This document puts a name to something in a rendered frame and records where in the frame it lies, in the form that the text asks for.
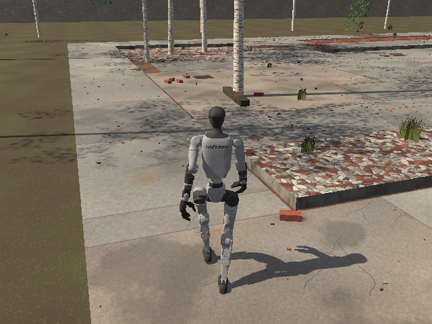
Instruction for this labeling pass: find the robot left hand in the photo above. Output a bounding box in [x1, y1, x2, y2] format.
[180, 200, 196, 221]

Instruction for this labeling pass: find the left robot foot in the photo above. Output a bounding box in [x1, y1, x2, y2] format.
[202, 247, 212, 263]

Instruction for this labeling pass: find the left robot upper arm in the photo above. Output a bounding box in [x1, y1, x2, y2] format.
[188, 135, 203, 174]

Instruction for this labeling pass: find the robot right hand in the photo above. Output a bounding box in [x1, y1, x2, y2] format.
[231, 181, 247, 194]

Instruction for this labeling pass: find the right robot forearm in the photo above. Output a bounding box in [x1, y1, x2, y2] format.
[238, 162, 247, 184]

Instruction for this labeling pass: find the left robot forearm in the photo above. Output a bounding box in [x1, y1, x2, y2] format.
[181, 164, 194, 201]

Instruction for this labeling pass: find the right robot upper arm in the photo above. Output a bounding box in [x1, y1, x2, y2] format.
[231, 136, 246, 171]

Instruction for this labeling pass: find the right robot shin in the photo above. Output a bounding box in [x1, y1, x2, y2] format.
[221, 235, 233, 284]

